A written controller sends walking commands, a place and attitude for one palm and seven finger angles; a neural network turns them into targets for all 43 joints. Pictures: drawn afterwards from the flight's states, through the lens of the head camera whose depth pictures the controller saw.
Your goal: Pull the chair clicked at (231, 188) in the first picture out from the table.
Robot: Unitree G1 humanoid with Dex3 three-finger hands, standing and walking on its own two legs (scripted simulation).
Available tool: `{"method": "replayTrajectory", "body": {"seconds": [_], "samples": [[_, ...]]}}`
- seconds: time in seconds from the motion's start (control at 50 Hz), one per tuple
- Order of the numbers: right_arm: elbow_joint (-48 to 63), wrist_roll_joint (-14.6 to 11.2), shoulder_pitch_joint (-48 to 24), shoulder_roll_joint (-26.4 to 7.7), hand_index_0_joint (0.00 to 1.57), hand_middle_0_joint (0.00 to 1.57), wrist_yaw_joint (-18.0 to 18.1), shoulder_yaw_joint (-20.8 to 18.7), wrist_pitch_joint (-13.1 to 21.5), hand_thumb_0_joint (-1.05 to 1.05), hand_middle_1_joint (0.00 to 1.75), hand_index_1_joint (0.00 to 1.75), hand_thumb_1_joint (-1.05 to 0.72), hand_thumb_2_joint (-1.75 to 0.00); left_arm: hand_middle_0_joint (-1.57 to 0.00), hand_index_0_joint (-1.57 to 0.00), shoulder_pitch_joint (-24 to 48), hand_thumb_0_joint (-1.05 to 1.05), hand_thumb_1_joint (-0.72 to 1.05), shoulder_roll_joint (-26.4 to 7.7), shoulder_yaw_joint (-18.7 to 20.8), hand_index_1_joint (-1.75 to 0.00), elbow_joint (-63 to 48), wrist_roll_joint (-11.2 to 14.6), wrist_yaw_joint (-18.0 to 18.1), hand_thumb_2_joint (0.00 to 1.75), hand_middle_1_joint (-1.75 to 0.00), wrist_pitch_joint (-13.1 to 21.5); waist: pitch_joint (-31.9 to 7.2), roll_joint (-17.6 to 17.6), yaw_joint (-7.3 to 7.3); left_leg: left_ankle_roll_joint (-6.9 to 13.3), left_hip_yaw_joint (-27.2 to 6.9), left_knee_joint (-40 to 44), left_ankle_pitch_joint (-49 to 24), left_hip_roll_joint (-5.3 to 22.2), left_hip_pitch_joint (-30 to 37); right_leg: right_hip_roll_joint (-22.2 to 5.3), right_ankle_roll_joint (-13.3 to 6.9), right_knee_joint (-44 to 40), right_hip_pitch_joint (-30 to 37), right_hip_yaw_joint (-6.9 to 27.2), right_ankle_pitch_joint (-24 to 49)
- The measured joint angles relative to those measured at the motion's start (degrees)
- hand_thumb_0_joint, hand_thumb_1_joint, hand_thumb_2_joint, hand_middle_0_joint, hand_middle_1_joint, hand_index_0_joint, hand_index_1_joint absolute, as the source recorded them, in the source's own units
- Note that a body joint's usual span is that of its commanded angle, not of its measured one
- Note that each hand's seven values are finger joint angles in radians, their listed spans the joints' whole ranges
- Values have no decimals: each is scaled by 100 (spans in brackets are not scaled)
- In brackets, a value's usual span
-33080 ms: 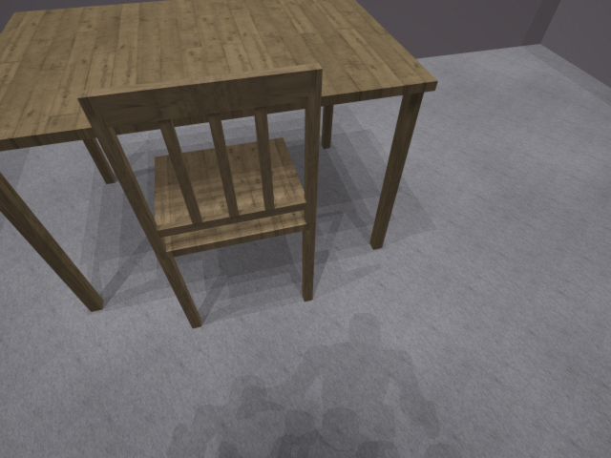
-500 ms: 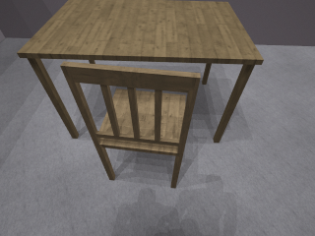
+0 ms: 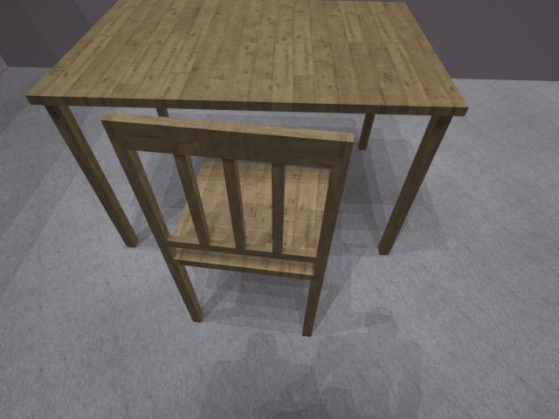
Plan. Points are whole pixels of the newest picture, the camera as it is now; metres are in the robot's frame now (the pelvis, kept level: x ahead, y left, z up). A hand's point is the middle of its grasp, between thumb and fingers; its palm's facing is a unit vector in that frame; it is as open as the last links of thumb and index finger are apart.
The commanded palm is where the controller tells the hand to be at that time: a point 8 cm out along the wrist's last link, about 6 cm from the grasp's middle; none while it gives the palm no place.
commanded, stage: look to check the result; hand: left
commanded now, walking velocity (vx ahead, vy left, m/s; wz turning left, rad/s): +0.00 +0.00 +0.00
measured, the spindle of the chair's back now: (236, 207) +0.55 +0.13 -0.10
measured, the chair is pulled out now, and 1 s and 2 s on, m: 0.19 0.19 0.19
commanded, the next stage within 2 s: take the last steps up to it in 0.16 s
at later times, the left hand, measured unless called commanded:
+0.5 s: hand out of the picture +0.00 +0.15 -0.18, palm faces -0.01 -0.98 -0.18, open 7.4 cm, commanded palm none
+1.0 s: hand out of the picture +0.10 +0.07 -0.19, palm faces +0.02 -0.99 -0.12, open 7.4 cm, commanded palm none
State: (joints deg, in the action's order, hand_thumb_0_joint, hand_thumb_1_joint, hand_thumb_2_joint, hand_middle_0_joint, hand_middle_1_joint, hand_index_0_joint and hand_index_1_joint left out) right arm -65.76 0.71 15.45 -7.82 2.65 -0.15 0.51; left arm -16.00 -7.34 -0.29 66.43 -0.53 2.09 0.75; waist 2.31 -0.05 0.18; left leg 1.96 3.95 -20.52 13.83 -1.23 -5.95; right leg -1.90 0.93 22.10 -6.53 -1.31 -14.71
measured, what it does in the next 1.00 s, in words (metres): walks ahead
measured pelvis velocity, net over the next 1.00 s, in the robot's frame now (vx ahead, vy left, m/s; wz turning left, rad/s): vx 0.14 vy -0.08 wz -0.07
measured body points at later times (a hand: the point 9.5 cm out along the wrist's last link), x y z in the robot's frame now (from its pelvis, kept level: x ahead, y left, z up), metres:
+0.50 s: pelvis +0.01 -0.01 -0.01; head +0.02 -0.02 +0.44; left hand +0.00 +0.21 -0.17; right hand -0.01 -0.23 -0.17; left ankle -0.03 +0.09 -0.75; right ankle -0.03 -0.12 -0.74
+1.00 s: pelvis +0.14 -0.08 -0.01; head +0.17 -0.07 +0.43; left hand +0.10 +0.12 -0.18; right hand +0.19 -0.30 -0.16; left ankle +0.21 +0.01 -0.74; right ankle +0.02 -0.12 -0.74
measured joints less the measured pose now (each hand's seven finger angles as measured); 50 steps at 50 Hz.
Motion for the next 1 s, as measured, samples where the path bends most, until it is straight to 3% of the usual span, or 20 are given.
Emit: {"method": "replayTrajectory", "body": {"seconds": [0.4, 0.48, 0.54, 0.58, 0.62, 0.64, 0.68, 0.72, 0.78, 0.9, 0.96, 1.0], "samples": [[-46, 32, -20, -9, 20, 20, 6, -1, -8, 0, 29, 30, -91, -90, -19, -20, 6, 0, 91, -6, 30, -30, 21, 6, -21, 89, -30, -19, 2, 22, 7, -42, 19, 0, 43, 35, 48, 35, -39, 49, 12, 20, -58], [0, 90, 73, 20, 20, 20, 6, -78, -48, 0, 29, 30, -91, -90, -19, -20, -91, 0, 91, -41, 111, -30, -10, -55, -113, 89, -30, -156, -70, -66, 23, -60, 144, -203, 237, 29, 25, 2, -160, 690, -267, 72, -467], [89, 137, 199, 1, 20, 21, 13, -155, -35, 0, 29, 30, -91, -90, -19, -20, -108, 0, 91, -75, 202, -30, -110, -116, -192, 89, -30, -282, -59, -48, 65, -97, 252, -342, 387, 96, 16, 7, -240, 1568, -730, -91, -1008], [116, 161, 311, -43, 20, 21, 11, -198, -25, 0, 29, 30, -91, -90, -19, -20, -71, 0, 91, -95, 262, -30, -211, -129, -240, 89, -30, -297, -16, 20, 108, -163, 258, -428, 476, 169, 23, 26, -275, 1684, -918, -172, -1060], [100, 161, 441, -102, 20, 21, 12, -222, -47, 0, 29, 30, -91, -90, -19, -20, -48, 0, 91, -128, 318, -30, -346, -127, -278, 89, -30, -219, 13, 99, 113, -270, 218, -721, 669, 270, -50, 67, -314, 1219, -864, -223, -588], [75, 142, 495, -134, 20, 21, 6, -234, -80, 0, 29, 30, -91, -90, -19, -20, -39, 0, 91, -142, 342, -30, -397, -127, -273, 89, -30, -147, 19, 159, 104, -223, 165, -1029, 870, 351, -162, 125, -356, 1191, -847, -291, -260], [-10, 101, 521, -182, 20, 21, -27, -274, -203, 0, 29, 30, -91, -90, -19, -20, -33, 0, 91, -151, 366, -30, -466, -102, -215, 89, -30, -45, 2, 232, 85, -121, -42, -2182, 1466, 409, -615, 241, -469, 1222, -755, -445, -410], [-59, 90, 459, -223, 20, 21, -56, -319, -284, 0, 29, 30, -91, -90, -19, -20, -95, 0, 91, -137, 375, -30, -505, -85, -136, 89, -30, -7, -53, 209, 41, -72, -153, -3217, 1444, 381, -1109, 342, -568, 952, -563, -499, -515], [62, 103, 242, -279, 20, 20, -70, -366, -273, 1, 29, 30, -91, -90, -19, -20, -225, 0, 91, -58, 351, -30, -479, -96, -58, 89, -30, 42, -62, 126, 17, -97, -128, -3806, 1182, 379, -1649, 458, -629, 463, -292, -438, -369], [408, 81, -318, -214, 20, 20, -98, -338, -112, 1, 29, 30, -92, -90, -19, -20, -425, 0, 91, 155, 260, -30, -307, -98, -63, 89, -30, 136, 52, 23, -3, -142, -3, -2913, 741, 417, -2005, 632, -673, -99, 224, -288, -339], [494, 62, -573, -78, 20, 20, -108, -279, -25, 0, 29, 30, -92, -90, -19, -20, -487, 0, 91, 210, 241, -30, -244, -94, -59, 89, -30, 149, 143, -50, -68, -79, 93, -2217, 535, 354, -1890, 700, -663, -84, 485, -254, -529], [556, 60, -684, 11, 20, 20, -82, -214, 63, 0, 29, 30, -92, -90, -20, -20, -530, 0, 91, 240, 234, -30, -208, -66, -44, 89, -30, 133, 197, -89, -84, -17, 136, -1538, -70, 237, -1623, 728, -631, 171, 589, -243, -768]]}}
